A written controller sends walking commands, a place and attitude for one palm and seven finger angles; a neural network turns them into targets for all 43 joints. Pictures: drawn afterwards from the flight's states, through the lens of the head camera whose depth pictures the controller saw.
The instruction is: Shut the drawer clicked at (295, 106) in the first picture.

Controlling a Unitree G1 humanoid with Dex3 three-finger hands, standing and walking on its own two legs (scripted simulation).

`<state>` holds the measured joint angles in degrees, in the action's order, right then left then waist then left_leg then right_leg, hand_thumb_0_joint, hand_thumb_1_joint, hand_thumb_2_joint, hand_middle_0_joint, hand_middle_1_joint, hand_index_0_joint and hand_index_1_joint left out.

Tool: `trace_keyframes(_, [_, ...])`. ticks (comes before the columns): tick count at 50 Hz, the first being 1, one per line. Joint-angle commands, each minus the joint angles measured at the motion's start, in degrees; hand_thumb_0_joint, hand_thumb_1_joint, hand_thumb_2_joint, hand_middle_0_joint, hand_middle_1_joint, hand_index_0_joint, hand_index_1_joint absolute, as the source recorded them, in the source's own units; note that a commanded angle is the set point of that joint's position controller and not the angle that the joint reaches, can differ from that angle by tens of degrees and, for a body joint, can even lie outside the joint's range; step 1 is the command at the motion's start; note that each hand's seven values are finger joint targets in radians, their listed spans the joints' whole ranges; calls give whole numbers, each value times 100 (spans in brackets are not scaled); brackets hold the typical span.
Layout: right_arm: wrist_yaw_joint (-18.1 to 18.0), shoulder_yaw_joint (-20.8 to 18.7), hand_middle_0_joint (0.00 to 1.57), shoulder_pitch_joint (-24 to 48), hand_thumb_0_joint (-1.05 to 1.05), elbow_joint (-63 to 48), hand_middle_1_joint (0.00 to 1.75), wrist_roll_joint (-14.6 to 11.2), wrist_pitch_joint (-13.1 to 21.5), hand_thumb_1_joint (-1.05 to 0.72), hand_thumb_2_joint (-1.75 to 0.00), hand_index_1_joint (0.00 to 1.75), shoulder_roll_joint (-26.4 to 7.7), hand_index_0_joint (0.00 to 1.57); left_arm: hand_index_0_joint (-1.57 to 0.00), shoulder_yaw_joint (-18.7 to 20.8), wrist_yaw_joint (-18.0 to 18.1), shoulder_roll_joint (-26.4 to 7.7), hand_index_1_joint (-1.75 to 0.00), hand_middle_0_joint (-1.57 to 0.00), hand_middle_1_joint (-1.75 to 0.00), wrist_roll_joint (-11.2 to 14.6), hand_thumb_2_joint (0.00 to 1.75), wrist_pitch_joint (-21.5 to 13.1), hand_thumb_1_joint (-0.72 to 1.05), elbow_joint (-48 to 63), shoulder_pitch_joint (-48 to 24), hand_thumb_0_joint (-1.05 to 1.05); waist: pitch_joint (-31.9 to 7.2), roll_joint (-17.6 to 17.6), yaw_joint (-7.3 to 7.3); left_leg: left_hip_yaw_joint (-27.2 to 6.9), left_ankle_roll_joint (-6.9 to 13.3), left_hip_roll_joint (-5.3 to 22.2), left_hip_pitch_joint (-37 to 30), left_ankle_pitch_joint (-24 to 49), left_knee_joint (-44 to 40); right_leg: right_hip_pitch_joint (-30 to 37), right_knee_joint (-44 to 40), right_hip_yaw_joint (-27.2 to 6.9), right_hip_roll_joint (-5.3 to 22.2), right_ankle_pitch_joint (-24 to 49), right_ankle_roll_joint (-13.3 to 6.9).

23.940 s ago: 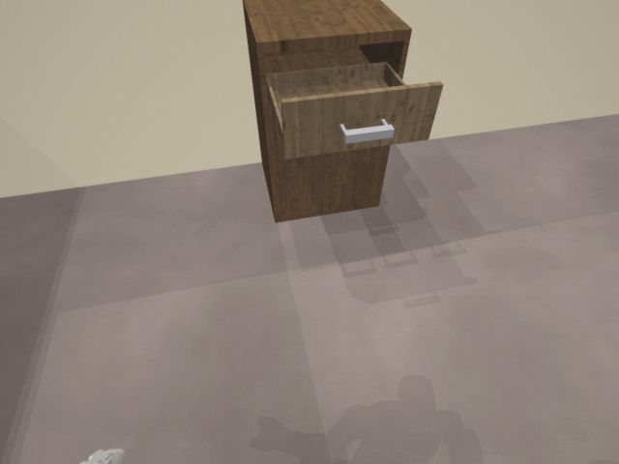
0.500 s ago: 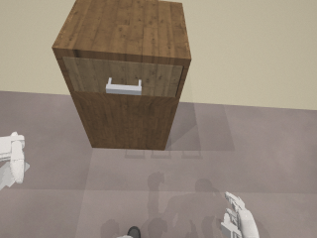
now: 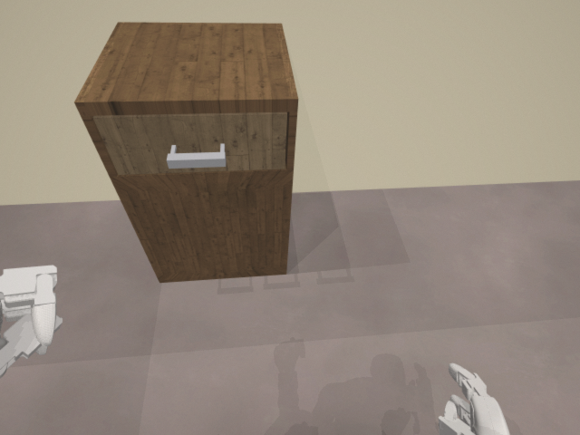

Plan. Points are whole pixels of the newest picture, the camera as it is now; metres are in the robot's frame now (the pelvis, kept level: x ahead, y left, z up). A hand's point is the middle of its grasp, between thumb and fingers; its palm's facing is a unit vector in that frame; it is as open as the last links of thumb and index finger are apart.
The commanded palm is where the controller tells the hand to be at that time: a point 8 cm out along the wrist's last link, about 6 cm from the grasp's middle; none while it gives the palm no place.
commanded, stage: stop stepping back and stand still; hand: left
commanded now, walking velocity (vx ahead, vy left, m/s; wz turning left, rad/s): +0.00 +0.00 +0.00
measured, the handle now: (197, 154) +0.76 +0.24 -0.10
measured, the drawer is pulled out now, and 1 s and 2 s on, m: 0.00 0.00 0.00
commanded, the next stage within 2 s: let the arm hang, fingers relaxed in 0.54 s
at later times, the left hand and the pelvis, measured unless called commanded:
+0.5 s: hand out of the picture +0.13 +0.26 +0.17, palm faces +0.35 -0.82 -0.45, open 3.3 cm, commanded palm +0.08 +0.31 +0.18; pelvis -0.04 +0.02 +0.00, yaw +2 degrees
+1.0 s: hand out of the picture -0.04 +0.21 -0.18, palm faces +0.08 -0.98 -0.18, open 3.4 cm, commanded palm none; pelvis -0.03 +0.02 +0.00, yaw +3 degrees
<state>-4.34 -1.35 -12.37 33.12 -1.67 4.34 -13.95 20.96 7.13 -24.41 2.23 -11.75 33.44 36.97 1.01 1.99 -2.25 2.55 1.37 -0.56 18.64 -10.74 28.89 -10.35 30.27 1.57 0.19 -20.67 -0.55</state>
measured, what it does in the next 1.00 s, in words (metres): stands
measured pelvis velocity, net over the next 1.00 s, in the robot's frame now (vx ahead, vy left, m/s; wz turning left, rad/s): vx -0.03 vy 0.02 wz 0.06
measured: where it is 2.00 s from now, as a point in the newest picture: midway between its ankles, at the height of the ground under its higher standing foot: outside the picture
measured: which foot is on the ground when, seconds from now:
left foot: down 0.00-1.00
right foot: down 0.00-1.00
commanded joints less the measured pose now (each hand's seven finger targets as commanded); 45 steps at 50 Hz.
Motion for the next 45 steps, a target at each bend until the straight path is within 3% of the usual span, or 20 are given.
trace_keyframes(1, [53, -155, 20, 536, 0, -939, 30, 35, 397, -90, -90, 30, -515, 20, -140, 914, 136, -891, -160, -140, -160, 129, 90, -542, 90, 1225, 462, 0, -322, -8, 144, -595, 93, 343, -106, -497, -83, -279, -1400, -974, 728, 195, -89])
trace_keyframes(3, [26, -199, 20, 461, 0, -836, 30, 49, 373, -90, -90, 30, -507, 20, -140, 932, 178, -872, -160, -140, -160, 164, 90, -570, 90, 1005, 303, 0, -45, 201, 90, -432, -48, 225, -198, -627, 536, -931, -1892, -1436, 1193, -794, -434])
trace_keyframes(5, [-13, -162, 20, 438, 0, -720, 30, 70, 376, -90, -90, 30, -470, 20, -140, 759, 215, -712, -160, -140, -160, 127, 90, -548, 90, 762, -14, 0, 113, 192, 53, -447, -35, 277, -446, -473, 493, -1250, -1801, -1205, 1180, -791, -479])
trace_keyframes(8, [-100, -129, 20, 576, 0, -694, 30, 98, 477, -90, -90, 30, -521, 20, -140, 579, 193, -635, -160, -140, -160, 97, 90, -544, 90, 673, -359, 0, 182, -300, 65, -774, 80, 478, -863, -602, -426, -1362, -1394, -530, 541, -839, -139])
trace_keyframes(11, [-144, -16, 20, 649, 0, -706, 30, 155, 578, -90, -90, 30, -530, 20, -140, 481, 175, -558, -160, -140, -160, -30, 90, -526, 90, 771, -517, 0, 206, -1162, 135, -1802, 277, 935, 93, -2670, -2081, -415, -392, -155, -132, -650, 92])
trace_keyframes(12, [-149, -3, 20, 663, 0, -719, 30, 168, 597, -90, -90, 30, -510, 20, -140, 477, 176, -555, -160, -140, -160, -78, 90, -513, 90, 855, -582, 0, 150, -1233, 182, -1950, 327, 1016, 437, -2994, -2402, -2, -24, -98, -226, -423, 82])
trace_keyframes(15, [-104, 2, 20, 642, 0, -763, 30, 209, 691, -90, -90, 30, -408, 20, -140, 580, 140, -707, -160, -140, -160, -89, 90, -522, 90, 1153, -352, 0, -345, -1009, 246, -1458, 260, 811, 90, -2248, -2087, 401, -502, -102, -173, -95, 52])
trace_keyframes(17, [-58, -7, 20, 633, 0, -769, 30, 228, 703, -90, -90, 30, -403, 20, -140, 614, 127, -699, -160, -140, -160, -61, 90, -491, 90, 1191, -36, 0, -402, -784, 236, -1094, 140, 551, -58, -1818, -1684, 355, -1009, -231, -83, -141, -10])
trace_keyframes(20, [-19, -39, 20, 621, 0, -703, 30, 261, 651, -90, -90, 30, -387, 20, -140, 646, 116, -669, -160, -140, -160, 12, 90, -473, 90, 1052, 33, 0, -243, -218, 185, -734, -26, 273, -497, -1074, -848, -418, -1702, -689, 228, -755, -214])
trace_keyframes(22, [-28, -67, 20, 560, 0, -583, 30, 244, 611, -90, -90, 30, -403, 20, -140, 579, 139, -597, -160, -140, -160, 42, 90, -474, 90, 950, -205, 0, -165, -93, 136, -590, -62, 206, -998, -577, -163, -1112, -1938, -919, 484, -850, -334])
trace_keyframes(26, [-93, -59, 20, 649, 0, -542, 30, 186, 608, -90, -90, 30, -432, 20, -140, 430, 149, -494, -160, -140, -160, 27, 90, -442, 90, 744, -591, 0, -82, -449, 110, -853, -3, 454, -1196, -861, -709, -1164, -1542, -570, 158, -656, -114])
trace_keyframes(29, [-136, 7, 20, 769, 0, -625, 30, 206, 660, -90, -90, 30, -418, 20, -140, 429, 151, -514, -160, -140, -160, -67, 90, -445, 90, 948, -733, 0, -48, -1154, 182, -1496, 97, 776, -553, -2151, -1978, -454, -770, -265, -170, -325, 35])
trace_keyframes(31, [-137, 28, 20, 718, 0, -660, 30, 217, 684, -90, -90, 30, -367, 20, -140, 473, 166, -564, -160, -140, -160, -107, 90, -456, 90, 1095, -625, 0, -221, -1169, 236, -1601, 149, 854, -333, -2259, -2210, 20, -552, -200, -197, 0, 26])
trace_keyframes(32, [340, -349, 20, 844, 0, 1045, 30, 181, 674, -90, -90, 30, -1584, 20, -140, -1422, -610, 287, -160, -140, -160, -535, 90, 551, 90, -4268, -1093, 0, 57, -801, 62, -1728, 364, 803, 168, 870, -481, -685, 26, -300, 256, 1144, -80])
trace_keyframes(33, [367, -316, 20, 388, 0, 973, 30, 93, 316, -90, -90, 30, -1081, 20, -136, -1325, -675, 295, -156, -136, -156, -465, 90, 963, 90, -4455, -876, 0, -801, -161, 188, -990, 151, 684, -799, 2301, 103, -463, -435, -554, 468, 1658, -3])
trace_keyframes(34, [398, -283, 20, 184, 0, 958, 30, 80, 207, -90, -90, 30, -946, 20, -132, -1430, -688, 350, -151, -132, -151, -401, 90, 1003, 90, -4576, -1131, 0, -944, 511, 161, -1161, 157, 731, -877, 1897, 230, -653, -437, -565, 465, 1099, -127])
trace_keyframes(37, [397, -244, 20, 309, 0, 1021, 30, 214, 0, -90, -90, 30, -1095, 20, -120, -1497, -657, 217, -138, -120, -138, -442, 90, 1099, 90, -5456, -1569, 0, -864, 628, 197, -1361, 320, 680, -693, 1738, 0, -467, -166, -445, 300, 895, -206])
trace_keyframes(39, [396, -229, 20, 522, 0, 1177, 30, 264, -114, -90, -90, 30, -1151, 20, -112, -1563, -643, 104, -130, -112, -130, -409, 90, 1153, 90, -6239, -1827, 0, -527, 35, 257, -1458, 356, 694, -466, 1577, -393, -338, -190, -474, 272, 659, -204])
trace_keyframes(41, [388, -161, 20, 673, 0, 1373, 30, 287, -250, -90, -90, 30, -1059, 20, -104, -1665, -636, 38, -121, -104, -121, -372, 90, 1205, 90, -7044, -1934, 0, -177, -527, 301, -1540, 316, 624, -271, 533, -827, -281, -494, -587, 277, 184, -213])
trace_keyframes(45, [358, -109, 20, 444, 0, 1848, 30, 271, -408, -90, -90, 30, -837, 20, -88, -1848, -653, 129, -104, -88, -104, -328, 90, 1191, 90, -8273, -1882, 0, 2, -873, 257, -1440, 184, 460, -380, -741, -1159, -360, -986, -748, 323, -173, -305])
